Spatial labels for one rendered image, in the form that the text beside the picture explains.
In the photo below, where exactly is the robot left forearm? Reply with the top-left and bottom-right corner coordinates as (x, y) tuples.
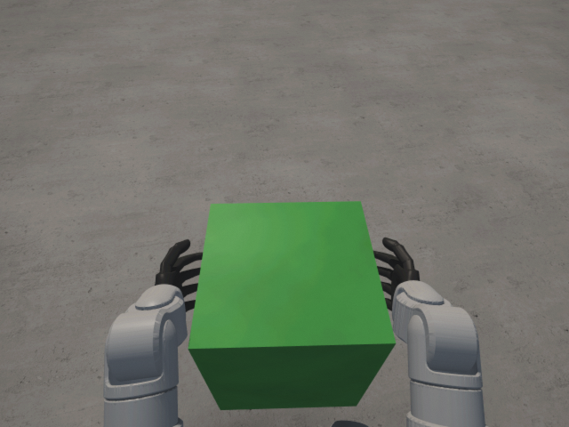
(103, 284), (188, 427)

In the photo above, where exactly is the carton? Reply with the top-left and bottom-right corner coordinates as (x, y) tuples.
(188, 201), (396, 410)

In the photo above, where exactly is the right robot hand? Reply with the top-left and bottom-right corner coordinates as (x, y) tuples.
(373, 238), (420, 311)

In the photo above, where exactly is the robot right forearm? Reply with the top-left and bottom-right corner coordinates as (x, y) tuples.
(392, 280), (488, 427)

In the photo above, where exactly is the left robot hand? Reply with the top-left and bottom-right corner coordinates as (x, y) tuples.
(155, 239), (203, 312)

